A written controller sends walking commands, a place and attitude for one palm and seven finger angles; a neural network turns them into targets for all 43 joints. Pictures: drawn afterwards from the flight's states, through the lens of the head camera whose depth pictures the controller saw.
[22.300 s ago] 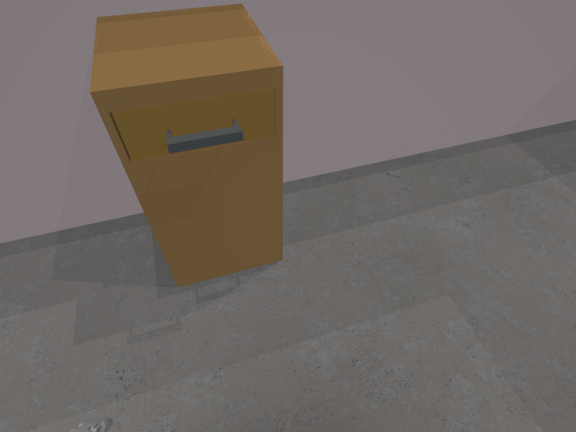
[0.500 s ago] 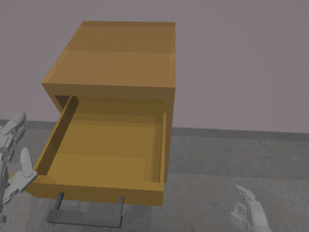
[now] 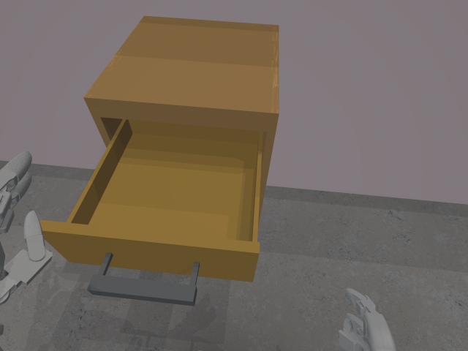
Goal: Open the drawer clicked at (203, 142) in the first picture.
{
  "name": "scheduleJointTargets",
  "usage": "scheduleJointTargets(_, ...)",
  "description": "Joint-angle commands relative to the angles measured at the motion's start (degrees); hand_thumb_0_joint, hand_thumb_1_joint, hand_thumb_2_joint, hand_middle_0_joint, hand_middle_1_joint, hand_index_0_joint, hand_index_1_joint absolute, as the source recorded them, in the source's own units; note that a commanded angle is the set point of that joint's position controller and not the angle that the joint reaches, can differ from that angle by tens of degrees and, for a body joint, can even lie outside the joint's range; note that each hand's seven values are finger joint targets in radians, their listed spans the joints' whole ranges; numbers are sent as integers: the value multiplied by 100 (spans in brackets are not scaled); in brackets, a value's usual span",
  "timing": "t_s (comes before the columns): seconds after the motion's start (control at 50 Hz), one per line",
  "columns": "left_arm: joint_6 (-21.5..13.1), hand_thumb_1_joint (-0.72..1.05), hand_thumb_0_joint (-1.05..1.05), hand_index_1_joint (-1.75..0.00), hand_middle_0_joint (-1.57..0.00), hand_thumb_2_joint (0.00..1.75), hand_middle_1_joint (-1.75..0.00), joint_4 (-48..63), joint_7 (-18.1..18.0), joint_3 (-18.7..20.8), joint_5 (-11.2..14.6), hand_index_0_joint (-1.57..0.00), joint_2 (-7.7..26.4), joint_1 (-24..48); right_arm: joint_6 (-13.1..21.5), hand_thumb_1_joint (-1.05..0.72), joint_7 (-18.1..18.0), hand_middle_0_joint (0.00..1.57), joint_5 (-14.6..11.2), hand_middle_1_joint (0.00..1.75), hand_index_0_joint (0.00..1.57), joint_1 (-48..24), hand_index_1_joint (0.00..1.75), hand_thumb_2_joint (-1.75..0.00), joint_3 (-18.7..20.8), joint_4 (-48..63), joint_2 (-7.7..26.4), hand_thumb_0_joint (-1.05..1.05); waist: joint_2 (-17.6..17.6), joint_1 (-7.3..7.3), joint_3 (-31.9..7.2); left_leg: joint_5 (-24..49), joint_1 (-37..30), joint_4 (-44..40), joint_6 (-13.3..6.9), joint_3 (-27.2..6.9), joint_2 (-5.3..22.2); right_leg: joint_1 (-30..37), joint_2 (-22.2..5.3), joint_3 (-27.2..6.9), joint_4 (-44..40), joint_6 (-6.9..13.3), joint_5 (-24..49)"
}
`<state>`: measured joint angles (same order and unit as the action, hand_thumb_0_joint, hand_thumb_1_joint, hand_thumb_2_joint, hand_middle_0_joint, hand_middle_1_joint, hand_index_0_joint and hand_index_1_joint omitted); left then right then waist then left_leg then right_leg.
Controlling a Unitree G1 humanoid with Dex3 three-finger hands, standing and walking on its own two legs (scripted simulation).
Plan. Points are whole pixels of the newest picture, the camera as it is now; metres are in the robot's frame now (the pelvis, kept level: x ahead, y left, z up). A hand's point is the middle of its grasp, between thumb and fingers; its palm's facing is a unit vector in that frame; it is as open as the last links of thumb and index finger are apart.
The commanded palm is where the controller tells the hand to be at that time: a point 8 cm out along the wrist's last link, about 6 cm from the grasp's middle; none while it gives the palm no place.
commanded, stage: step back with the hand held close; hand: left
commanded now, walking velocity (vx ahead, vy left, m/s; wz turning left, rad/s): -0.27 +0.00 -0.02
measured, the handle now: (147, 276) +0.25 +0.17 -0.04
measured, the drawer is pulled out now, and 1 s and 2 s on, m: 0.30 0.30 0.30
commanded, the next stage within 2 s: stop stepping back and stand still in 0.66 s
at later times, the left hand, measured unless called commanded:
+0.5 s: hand (64, 340) +0.11 +0.17 +0.18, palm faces +0.14 -0.84 -0.53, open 7.4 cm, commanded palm +0.04 +0.24 +0.19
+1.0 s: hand out of the picture -0.07 +0.18 +0.18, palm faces +0.37 -0.81 -0.46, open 7.4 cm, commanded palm -0.12 +0.23 +0.19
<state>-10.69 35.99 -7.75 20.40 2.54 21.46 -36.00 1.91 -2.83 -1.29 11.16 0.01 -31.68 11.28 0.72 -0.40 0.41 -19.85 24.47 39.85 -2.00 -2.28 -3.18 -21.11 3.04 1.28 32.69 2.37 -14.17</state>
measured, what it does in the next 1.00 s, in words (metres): walks backwards: right foot, then left foot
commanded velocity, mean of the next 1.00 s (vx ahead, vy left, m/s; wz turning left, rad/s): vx -0.20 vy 0.01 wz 0.02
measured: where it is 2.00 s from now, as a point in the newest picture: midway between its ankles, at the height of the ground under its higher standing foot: outside the picture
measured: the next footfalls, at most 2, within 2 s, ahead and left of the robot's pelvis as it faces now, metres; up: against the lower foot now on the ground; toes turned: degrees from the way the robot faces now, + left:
right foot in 0.36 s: -0.10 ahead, -0.12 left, +0.00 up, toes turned -5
left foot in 0.72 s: -0.13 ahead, +0.09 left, +0.00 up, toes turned +1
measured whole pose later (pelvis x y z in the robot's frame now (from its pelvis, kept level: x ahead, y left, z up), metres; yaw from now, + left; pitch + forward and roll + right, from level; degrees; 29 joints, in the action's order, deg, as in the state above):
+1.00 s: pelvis -0.25 -0.05 +0.00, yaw +0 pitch +0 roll +0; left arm -10.3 35.7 -8.7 21.2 2.6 22.0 -36.6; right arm 3.3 -2.3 -1.3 11.4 -0.8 -33.9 9.9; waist -0.5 0.2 1.1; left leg -22.5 26.0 47.6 0.1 -0.7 0.3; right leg -18.2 0.4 3.7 32.6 2.6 -14.2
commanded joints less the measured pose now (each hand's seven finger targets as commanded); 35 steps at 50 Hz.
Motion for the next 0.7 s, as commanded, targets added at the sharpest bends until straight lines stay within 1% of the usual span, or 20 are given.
scheduleJointTargets(0.0, -415, 90, 0, -30, -20, 90, -30, 1080, -222, 839, 42, -20, 1055, -43, 262, -90, -59, 20, 56, 30, 20, -465, 30, -90, 283, 778, 602, 0, -500, -124, -489, -97, -679, -349, 67, -215, 434, -126, -1772, -1419, -1236, 490, 457)
scheduleJointTargets(0.02, -418, 90, 0, -30, -20, 90, -30, 1104, -235, 901, 27, -20, 1095, -89, 237, -90, -92, 20, 62, 30, 20, -521, 30, -90, 283, 763, 629, 0, -217, -101, -485, 460, -600, -1211, 2, -281, 574, 122, -1355, -1042, -833, 225, 648)
scheduleJointTargets(0.06, -508, 90, 0, -30, -20, 90, -30, 1324, -220, 1009, -10, -20, 1218, -53, 304, -90, -135, 20, 49, 30, 20, -730, 30, -90, 353, 830, 751, 0, 597, 32, -733, 1812, -204, -1679, -254, -855, 1334, 816, -582, -451, -46, -244, 1067)
scheduleJointTargets(0.08, -509, 90, 0, -30, -20, 90, -30, 1274, -200, 1148, -44, -20, 1305, -119, 350, -90, -134, 20, 29, 30, 20, -784, 30, -90, 378, 853, 711, 0, 1003, 29, -921, 1876, 37, -1948, -338, -996, 1608, 1052, -482, -306, 536, -266, 607)
scheduleJointTargets(0.12, -498, 90, 0, -30, -20, 90, -30, 1461, -164, 1075, -13, -20, 1174, 5, 418, -90, -98, 20, 158, 30, 20, -698, 30, -90, 354, 857, 649, 0, 1176, 55, -875, 2148, 289, -2177, -562, -1208, 2007, 868, -329, -246, 1459, -298, -876)
scheduleJointTargets(0.18, -481, 90, 0, -30, -20, 90, -30, 1497, -137, 781, 55, -20, 879, -7, 589, -90, -41, 20, 178, 30, 20, -448, 30, -90, 422, 646, 672, 0, 718, 38, -931, 4033, -936, -1541, -551, -932, 2009, 188, -307, -208, 1007, -286, -965)
scheduleJointTargets(0.22, -473, 90, 0, -30, -20, 90, -30, 1423, -82, 629, 29, -20, 769, 22, 646, -90, 22, 20, 185, 30, 20, -404, 30, -90, 417, 528, 745, 0, 756, 29, -974, 4678, -1469, -1462, -474, -833, 1928, 51, -252, -62, 666, -320, -850)
scheduleJointTargets(0.28, -460, 90, 0, -30, -20, 90, -30, 1421, -25, 761, 34, -20, 888, -16, 662, -90, 60, 20, 224, 30, 20, -538, 30, -90, 406, 493, 790, 0, 1140, 69, -1076, 4782, -1694, -1441, -442, -712, 1891, 240, -232, 10, 118, -321, -642)
scheduleJointTargets(0.36, -543, 90, 0, -30, -20, 90, -30, 1613, 103, 985, 167, -20, 1035, -254, 617, -90, 124, 20, 161, 30, 20, -744, 30, -90, 341, 610, 772, 0, 1122, 164, -1419, 4301, -1709, -1269, -323, -559, 1716, 760, -221, 120, -707, -341, -39)
scheduleJointTargets(0.38, -570, 90, 0, -30, -20, 90, -30, 1700, 99, 1177, 151, -20, 1213, -417, 537, -90, 129, 20, 146, 30, 20, -765, 30, -90, 357, 666, 796, 0, 1048, 198, -1629, 4288, -1733, -998, -250, -423, 1636, 992, -294, 86, -1047, -318, 603)
scheduleJointTargets(0.4, -539, 90, 0, -30, -20, 90, -30, 1540, 157, 1069, 213, -20, 1040, -583, 479, -90, 149, 20, 63, 30, 20, -768, 30, -90, 366, 727, 725, 0, 522, 180, -1778, 3721, -1642, -690, -53, -74, 1320, 1139, -405, 109, -1155, -344, 1397)
scheduleJointTargets(0.42, -538, 90, 0, -30, -20, 90, -30, 1494, 185, 1074, 268, -20, 1113, -582, 453, -90, 134, 20, -43, 30, 20, -795, 30, -90, 404, 837, 694, 0, -256, 146, -1756, 2649, -1347, -262, 104, 212, 919, 1116, -812, -88, -1205, -262, 2212)
scheduleJointTargets(0.44, -555, 90, 0, -30, -20, 90, -30, 1267, 147, 1220, 262, -20, 1263, -674, 399, -90, 85, 20, -137, 30, 20, -879, 30, -90, 439, 867, 614, 0, -996, 73, -1550, 911, -917, 422, 229, 482, 547, 785, -1518, -568, -1282, -43, 2839)
scheduleJointTargets(0.46, -572, 90, 0, -30, -20, 90, -30, 1107, 102, 1254, 270, -20, 1319, -723, 349, -90, 31, 20, -174, 30, 20, -995, 30, -90, 453, 900, 589, 0, -1339, 72, -1258, -498, -156, 1496, 291, 311, 214, 523, -2148, -1242, -1355, 294, 3087)
scheduleJointTargets(0.48, -483, 90, 0, -30, -20, 90, -30, 795, 43, 1299, 250, -20, 1268, -833, 300, -90, -12, 20, -108, 30, 20, -1059, 30, -90, 448, 828, 535, 0, -1186, 107, -1081, -1015, 358, 2288, 306, -40, 130, 491, -2401, -1464, -1315, 645, 3513)
scheduleJointTargets(0.5, -374, 90, 0, -30, -20, 90, -30, 623, -12, 1154, 191, -20, 1100, -788, 237, -90, -60, 20, -45, 30, 20, -1075, 30, -90, 325, 759, 319, 0, -1127, 7, -855, -1118, 764, 2262, 332, -278, 317, 772, -2391, -1314, -1108, 796, 3880)
scheduleJointTargets(0.58, -279, 90, 0, -30, -20, 90, -30, 738, -236, 842, -22, -20, 1060, -155, 51, -90, -283, 20, 50, 30, 20, -1157, 30, -90, 173, 717, 445, 0, -750, -82, -691, -877, 465, 296, 346, 158, 353, 1502, -1818, -708, -712, 425, 4790)
scheduleJointTargets(0.62, -206, 90, 0, -30, -20, 90, -30, 866, -276, 716, -44, -20, 995, -261, -20, -90, -301, 20, 56, 30, 20, -869, 30, -90, 221, 689, 518, 0, -770, -81, -926, -177, -57, -950, 263, 341, 307, 1765, -1602, -561, -590, 155, 4569)
scheduleJointTargets(0.66, -288, 90, 0, -30, -20, 90, -30, 1395, -279, 649, 19, -20, 1099, -83, -5, -90, -268, 20, 38, 30, 20, -679, 30, -90, 359, 671, 684, 0, -328, -103, -1080, 1963, -844, -2005, 81, 174, 728, 1534, -1237, -255, -174, -255, 3466)
scheduleJointTargets(0.68, -324, 90, 0, -30, -20, 90, -30, 1591, -267, 719, 0, -20, 1258, -71, 71, -90, -252, 20, -10, 30, 20, -770, 30, -90, 480, 734, 791, 0, 318, -24, -1111, 3284, -1334, -2010, -96, -322, 1398, 996, -846, -151, 134, -411, 2228)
